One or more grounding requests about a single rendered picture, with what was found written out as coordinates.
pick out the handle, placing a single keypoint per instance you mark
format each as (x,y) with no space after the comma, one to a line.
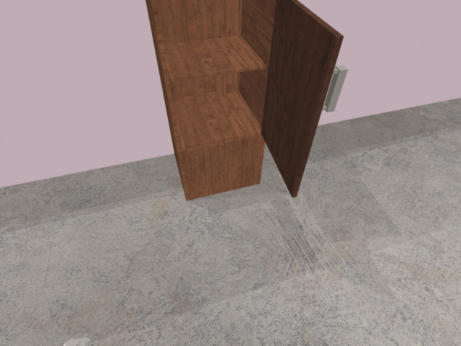
(334,91)

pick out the cupboard door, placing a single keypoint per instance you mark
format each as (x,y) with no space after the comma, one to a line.
(303,56)

